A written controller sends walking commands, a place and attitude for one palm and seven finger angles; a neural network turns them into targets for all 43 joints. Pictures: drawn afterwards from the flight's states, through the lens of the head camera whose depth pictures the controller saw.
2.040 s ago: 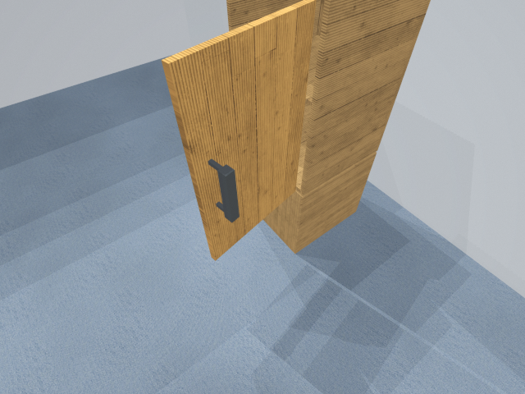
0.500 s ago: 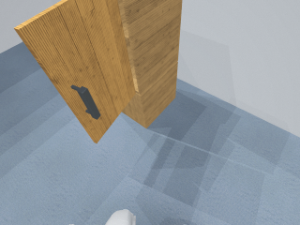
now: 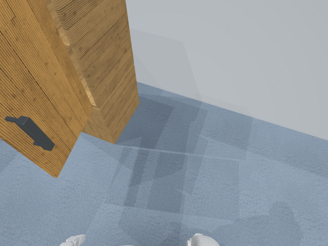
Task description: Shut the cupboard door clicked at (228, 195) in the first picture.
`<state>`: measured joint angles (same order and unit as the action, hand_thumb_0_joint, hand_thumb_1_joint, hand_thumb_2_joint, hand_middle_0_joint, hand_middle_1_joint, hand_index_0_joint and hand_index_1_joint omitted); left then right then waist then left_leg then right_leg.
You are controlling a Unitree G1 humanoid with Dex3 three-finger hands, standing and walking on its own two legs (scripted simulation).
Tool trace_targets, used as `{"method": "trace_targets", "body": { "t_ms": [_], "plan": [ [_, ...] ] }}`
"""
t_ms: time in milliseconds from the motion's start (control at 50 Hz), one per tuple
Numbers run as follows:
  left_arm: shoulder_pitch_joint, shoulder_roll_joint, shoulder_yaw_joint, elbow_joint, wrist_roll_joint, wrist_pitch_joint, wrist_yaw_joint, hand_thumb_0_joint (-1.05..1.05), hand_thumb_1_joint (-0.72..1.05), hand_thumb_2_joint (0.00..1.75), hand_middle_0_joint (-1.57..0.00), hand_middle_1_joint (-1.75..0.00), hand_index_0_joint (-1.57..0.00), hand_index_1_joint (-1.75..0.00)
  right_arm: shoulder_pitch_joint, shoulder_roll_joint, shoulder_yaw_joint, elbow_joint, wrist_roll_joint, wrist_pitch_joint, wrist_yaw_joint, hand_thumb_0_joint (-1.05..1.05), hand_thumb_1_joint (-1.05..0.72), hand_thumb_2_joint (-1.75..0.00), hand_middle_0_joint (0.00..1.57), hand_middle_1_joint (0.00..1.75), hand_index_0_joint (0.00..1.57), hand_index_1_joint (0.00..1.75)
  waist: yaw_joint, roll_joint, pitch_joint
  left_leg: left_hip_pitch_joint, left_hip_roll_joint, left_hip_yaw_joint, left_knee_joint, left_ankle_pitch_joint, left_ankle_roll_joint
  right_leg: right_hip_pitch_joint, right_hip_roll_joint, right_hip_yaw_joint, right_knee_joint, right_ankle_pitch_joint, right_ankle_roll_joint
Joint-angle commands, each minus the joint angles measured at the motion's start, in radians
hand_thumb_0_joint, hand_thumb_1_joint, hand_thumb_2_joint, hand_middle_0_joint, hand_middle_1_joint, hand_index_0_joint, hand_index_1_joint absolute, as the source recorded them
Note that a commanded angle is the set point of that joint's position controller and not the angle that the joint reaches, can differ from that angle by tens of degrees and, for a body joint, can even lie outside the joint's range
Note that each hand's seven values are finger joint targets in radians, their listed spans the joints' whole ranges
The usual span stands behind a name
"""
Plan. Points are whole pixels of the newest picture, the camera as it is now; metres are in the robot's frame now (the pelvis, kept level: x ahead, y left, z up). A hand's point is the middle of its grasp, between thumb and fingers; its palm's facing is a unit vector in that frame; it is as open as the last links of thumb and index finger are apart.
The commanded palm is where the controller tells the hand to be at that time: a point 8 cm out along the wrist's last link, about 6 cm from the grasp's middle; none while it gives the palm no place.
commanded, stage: walk to a spot facing it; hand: left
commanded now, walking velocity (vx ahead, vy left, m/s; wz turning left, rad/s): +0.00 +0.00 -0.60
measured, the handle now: (30, 133) +0.38 +0.44 -0.05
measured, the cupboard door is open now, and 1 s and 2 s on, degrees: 100 100 100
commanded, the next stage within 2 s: turn to face it in 1.46 s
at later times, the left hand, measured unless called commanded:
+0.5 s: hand (116, 229) +0.17 +0.15 -0.18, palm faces -0.25 -0.95 -0.16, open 7.4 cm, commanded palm none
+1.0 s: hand (195, 155) +0.41 -0.07 -0.17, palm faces -0.56 -0.80 -0.21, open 7.3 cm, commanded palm none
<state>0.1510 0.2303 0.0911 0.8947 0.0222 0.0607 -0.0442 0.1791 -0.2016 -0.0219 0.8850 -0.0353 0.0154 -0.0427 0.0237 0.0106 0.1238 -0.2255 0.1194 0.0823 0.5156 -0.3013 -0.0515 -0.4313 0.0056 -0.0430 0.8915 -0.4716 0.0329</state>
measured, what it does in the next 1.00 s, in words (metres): walks ahead, turning right: right foot, then left foot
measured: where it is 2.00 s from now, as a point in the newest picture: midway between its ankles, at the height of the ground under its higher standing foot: (240, 181)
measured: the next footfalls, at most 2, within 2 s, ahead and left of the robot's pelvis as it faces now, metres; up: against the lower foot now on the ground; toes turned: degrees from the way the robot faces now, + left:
right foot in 0.08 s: +0.04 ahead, -0.13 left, +0.00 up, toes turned -6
left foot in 0.42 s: +0.11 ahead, +0.08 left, +0.00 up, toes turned -10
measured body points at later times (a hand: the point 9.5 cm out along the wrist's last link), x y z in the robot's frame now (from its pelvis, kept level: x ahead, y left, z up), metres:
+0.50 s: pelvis +0.07 -0.02 +0.00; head +0.10 -0.01 +0.44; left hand +0.18 +0.20 -0.16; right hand +0.06 -0.28 -0.13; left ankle +0.07 +0.08 -0.74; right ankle +0.00 -0.12 -0.70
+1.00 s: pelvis +0.22 -0.17 -0.01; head +0.26 -0.21 +0.43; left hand +0.44 -0.03 -0.15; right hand +0.06 -0.34 -0.17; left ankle +0.25 +0.01 -0.64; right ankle +0.22 -0.21 -0.74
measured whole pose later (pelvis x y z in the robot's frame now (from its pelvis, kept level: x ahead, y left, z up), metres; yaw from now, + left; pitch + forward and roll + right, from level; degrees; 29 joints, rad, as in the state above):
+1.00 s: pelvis +0.22 -0.17 -0.01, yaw -33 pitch +0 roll +0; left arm 0.12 0.19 0.06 0.94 0.01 -0.04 -0.01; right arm 0.33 -0.17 -0.04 1.03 -0.02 0.00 -0.02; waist -0.06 0.00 0.14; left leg -0.46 0.17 0.04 1.25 -0.35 -0.04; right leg -0.30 0.08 -0.13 0.58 -0.29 -0.13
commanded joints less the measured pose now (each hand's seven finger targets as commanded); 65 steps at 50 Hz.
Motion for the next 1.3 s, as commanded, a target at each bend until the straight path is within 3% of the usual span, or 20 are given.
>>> {"method": "trace_targets", "body": {
  "t_ms": [0, 20, 40, 60, 180, 300, 360, 380, 400, 420, 440, 480, 540, 700, 780, 800, 840, 860, 960, 1280],
  "plan": [
    [0.042, 0.063, 0.012, -0.06, -0.003, -0.034, 0.0, 0.0, 0.9, 0.9, -0.2, -0.3, -0.2, -0.3, 0.04, -0.225, -0.075, -0.047, 0.004, -0.003, -0.004, 0.0, -0.9, -0.9, 0.2, 0.3, 0.2, 0.3, -0.01, 0.192, -0.164, 0.052, 0.17, -0.018, 0.042, 0.491, 0.107, 0.187, 0.019, -0.068, -0.308, 0.183, -0.024],
    [0.111, 0.106, 0.022, -0.04, -0.001, -0.039, 0.005, 0.0, 0.9, 0.9, -0.2, -0.3, -0.2, -0.3, 0.032, -0.217, -0.077, -0.055, 0.011, -0.001, 0.001, 0.0, -0.9, -0.9, 0.2, 0.3, 0.2, 0.3, 0.028, 0.1, -0.183, -0.051, 0.133, 0.022, 0.159, 0.353, 0.064, 0.341, -0.006, -0.035, -0.426, 0.335, -0.038],
    [0.162, 0.226, 0.044, -0.025, 0.01, -0.052, 0.021, 0.0, 0.9, 0.9, -0.2, -0.3, -0.2, -0.3, 0.038, -0.145, -0.063, -0.085, 0.021, 0.003, 0.011, 0.0, -0.9, -0.9, 0.2, 0.3, 0.2, 0.3, 0.046, -0.225, -0.219, -0.282, 0.008, 0.109, 0.398, -0.038, -0.003, 0.516, -0.246, 0.291, -0.517, 0.625, -0.126],
    [0.206, 0.285, 0.05, -0.014, -0.002, -0.045, 0.037, 0.0, 0.9, 0.9, -0.2, -0.3, -0.2, -0.3, -0.032, -0.133, -0.054, -0.119, 0.025, 0.013, 0.006, 0.0, -0.9, -0.9, 0.2, 0.3, 0.2, 0.3, 0.089, -0.311, -0.215, -0.349, -0.046, 0.006, 0.582, -0.379, -0.015, 0.44, -0.405, 0.463, -0.52, 0.833, -0.244],
    [0.046, 0.177, 0.025, -0.057, 0.005, -0.043, 0.06, 0.0, 0.9, 0.9, -0.2, -0.3, -0.2, -0.3, -0.019, -0.107, -0.047, -0.065, 0.013, 0.021, 0.022, 0.0, -0.9, -0.9, 0.2, 0.3, 0.2, 0.3, 0.0, -0.125, -0.17, -0.291, -0.028, -0.055, 0.553, -0.135, -0.018, 0.269, -0.222, 0.357, -0.551, 0.345, -0.23],
    [0.071, 0.196, 0.032, -0.036, 0.008, -0.062, 0.04, 0.0, 0.9, 0.9, -0.2, -0.3, -0.2, -0.3, -0.024, -0.106, -0.055, -0.081, 0.017, -0.012, 0.039, 0.0, -0.9, -0.9, 0.2, 0.3, 0.2, 0.3, 0.011, -0.138, -0.087, -0.2, -0.075, -0.043, 0.279, -0.153, 0.005, 0.182, -0.21, 0.464, -0.643, -0.041, -0.26],
    [0.024, 0.175, 0.031, -0.042, 0.0, -0.063, 0.032, 0.0, 0.9, 0.9, -0.2, -0.3, -0.2, -0.3, 0.109, -0.099, -0.051, -0.046, 0.017, -0.034, 0.031, 0.0, -0.9, -0.9, 0.2, 0.3, 0.2, 0.3, -0.058, -0.12, -0.093, 0.059, -0.105, -0.018, 0.02, -0.058, 0.017, 0.032, -0.133, 0.418, -0.561, -0.092, -0.212],
    [-0.002, 0.13, 0.023, -0.055, -0.002, -0.063, 0.027, 0.0, 0.9, 0.9, -0.2, -0.3, -0.2, -0.3, 0.201, -0.127, -0.054, -0.014, 0.016, -0.047, 0.019, 0.0, -0.9, -0.9, 0.2, 0.3, 0.2, 0.3, -0.102, -0.033, -0.107, 0.246, -0.061, -0.056, -0.118, -0.08, 0.034, -0.106, -0.066, 0.358, -0.457, -0.094, -0.163],
    [-0.003, 0.048, 0.005, -0.082, -0.011, -0.063, 0.015, 0.0, 0.9, 0.9, -0.2, -0.3, -0.2, -0.3, 0.289, -0.228, -0.074, 0.01, -0.002, -0.054, 0.007, 0.0, -0.9, -0.9, 0.2, 0.3, 0.2, 0.3, -0.139, 0.268, -0.112, 0.386, 0.197, -0.392, -0.272, -0.344, 0.111, -0.325, 0.077, 0.199, -0.162, -0.118, -0.101],
    [-0.077, 0.054, 0.005, -0.13, -0.006, -0.073, 0.007, 0.0, 0.9, 0.9, -0.2, -0.3, -0.2, -0.3, 0.353, -0.281, -0.079, 0.011, -0.006, -0.054, -0.002, 0.0, -0.9, -0.9, 0.2, 0.3, 0.2, 0.3, -0.159, 0.3, -0.074, 0.322, 0.418, -0.611, -0.383, -0.438, 0.208, -0.402, 0.042, 0.071, 0.075, -0.133, -0.064],
    [-0.103, 0.084, 0.011, -0.122, 0.013, -0.076, 0.0, 0.0, 0.9, 0.9, -0.2, -0.3, -0.2, -0.3, 0.32, -0.242, -0.064, 0.004, -0.006, -0.06, 0.004, 0.0, -0.9, -0.9, 0.2, 0.3, 0.2, 0.3, -0.14, 0.211, -0.043, 0.224, 0.411, -0.614, -0.389, -0.407, 0.222, -0.387, -0.017, 0.12, 0.198, -0.049, -0.063],
    [-0.058, 0.058, 0.016, -0.077, 0.019, -0.078, -0.016, 0.0, 0.9, 0.9, -0.2, -0.3, -0.2, -0.3, 0.223, -0.159, -0.036, -0.012, -0.003, -0.071, 0.008, 0.0, -0.9, -0.9, 0.2, 0.3, 0.2, 0.3, -0.063, 0.103, 0.0, 0.165, 0.286, -0.333, -0.349, -0.098, 0.152, -0.367, -0.064, 0.077, 0.318, 0.127, -0.045],
    [-0.025, -0.005, -0.003, -0.046, 0.011, -0.063, -0.02, 0.0, 0.9, 0.9, -0.2, -0.3, -0.2, -0.3, 0.271, -0.098, -0.013, 0.027, 0.005, -0.089, -0.003, 0.0, -0.9, -0.9, 0.2, 0.3, 0.2, 0.3, -0.049, 0.13, -0.055, 0.248, 0.186, -0.035, -0.238, 0.493, 0.087, -0.352, -0.062, 0.013, 0.359, 0.216, -0.034],
    [-0.21, -0.03, -0.029, -0.076, 0.004, -0.059, -0.027, 0.0, 0.9, 0.9, -0.2, -0.3, -0.2, -0.3, 0.383, -0.098, -0.012, 0.111, -0.002, -0.083, -0.003, 0.0, -0.9, -0.9, 0.2, 0.3, 0.2, 0.3, -0.086, 0.154, -0.011, 0.264, 0.19, 0.152, -0.204, 0.762, 0.115, -0.19, -0.018, -0.137, -0.098, 0.256, -0.07],
    [0.032, 0.031, -0.006, -0.009, 0.005, -0.072, -0.013, 0.0, 0.9, 0.9, -0.2, -0.3, -0.2, -0.3, 0.305, -0.161, -0.031, 0.103, 0.01, -0.077, 0.002, 0.0, -0.9, -0.9, 0.2, 0.3, 0.2, 0.3, 0.049, 0.187, -0.144, 0.221, 0.206, 0.194, 0.107, 1.055, 0.093, 0.198, 0.061, -0.165, -0.224, 0.209, -0.142],
    [0.197, 0.085, 0.01, 0.04, 0.007, -0.082, -0.005, 0.0, 0.9, 0.9, -0.2, -0.3, -0.2, -0.3, 0.251, -0.167, -0.032, 0.085, 0.023, -0.078, 0.01, 0.0, -0.9, -0.9, 0.2, 0.3, 0.2, 0.3, 0.132, 0.144, -0.213, 0.066, 0.174, 0.214, 0.307, 0.929, 0.06, 0.474, 0.047, -0.14, -0.301, 0.278, -0.165],
    [0.336, 0.263, 0.044, 0.077, -0.018, -0.089, 0.023, 0.0, 0.9, 0.9, -0.2, -0.3, -0.2, -0.3, 0.217, -0.058, -0.024, 0.015, 0.049, -0.078, 0.014, 0.0, -0.9, -0.9, 0.2, 0.3, 0.2, 0.3, 0.147, -0.184, -0.344, -0.448, -0.044, 0.093, 0.944, -0.333, 0.003, 0.798, -0.447, 0.608, -0.511, 0.473, -0.352],
    [0.264, 0.242, 0.041, 0.053, -0.023, -0.09, 0.037, 0.0, 0.9, 0.9, -0.2, -0.3, -0.2, -0.3, 0.163, -0.08, -0.038, 0.012, 0.031, -0.073, 0.015, 0.0, -0.9, -0.9, 0.2, 0.3, 0.2, 0.3, 0.121, -0.111, -0.233, -0.493, 0.01, -0.067, 0.966, -0.199, 0.019, 0.619, -0.421, 0.522, -0.569, 0.432, -0.314],
    [0.067, 0.086, -0.003, 0.027, -0.002, -0.122, 0.048, 0.0, 0.9, 0.9, -0.2, -0.3, -0.2, -0.3, 0.224, -0.02, -0.036, 0.086, 0.005, -0.026, 0.03, 0.0, -0.9, -0.9, 0.2, 0.3, 0.2, 0.3, -0.058, -0.047, -0.117, -0.304, 0.059, -0.067, 0.686, 0.007, 0.0, 0.183, -0.23, 0.223, -0.669, 0.368, -0.228],
    [0.369, 0.047, -0.031, 0.187, -0.008, -0.155, 0.074, 0.0, 0.9, 0.9, -0.2, -0.3, -0.2, -0.3, -0.23, -0.015, -0.028, -0.03, 0.018, -0.051, 0.062, 0.0, -0.9, -0.9, 0.2, 0.3, 0.2, 0.3, 0.024, -0.104, -0.015, -0.394, -0.087, 0.034, 0.217, 0.099, 0.044, 0.538, -0.195, 0.205, -0.578, 1.134, -0.172]
  ]
}}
